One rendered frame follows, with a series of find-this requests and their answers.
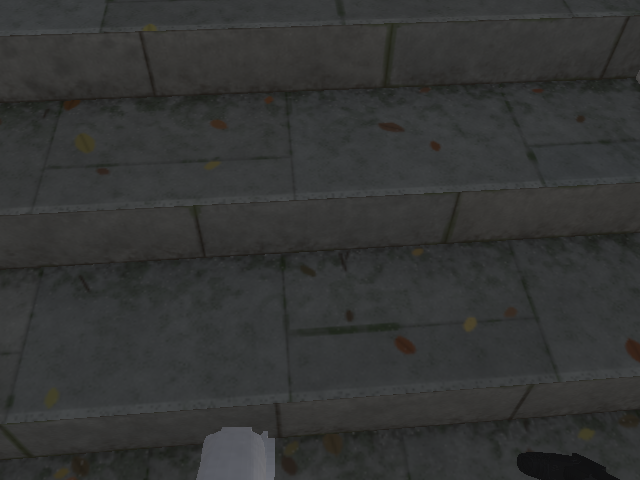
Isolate robot left shin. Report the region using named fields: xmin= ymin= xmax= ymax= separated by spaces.
xmin=200 ymin=434 xmax=213 ymax=463

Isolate right robot hand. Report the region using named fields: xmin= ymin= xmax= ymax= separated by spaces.
xmin=517 ymin=452 xmax=620 ymax=480

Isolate robot left thigh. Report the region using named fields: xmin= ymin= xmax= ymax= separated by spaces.
xmin=196 ymin=427 xmax=275 ymax=480

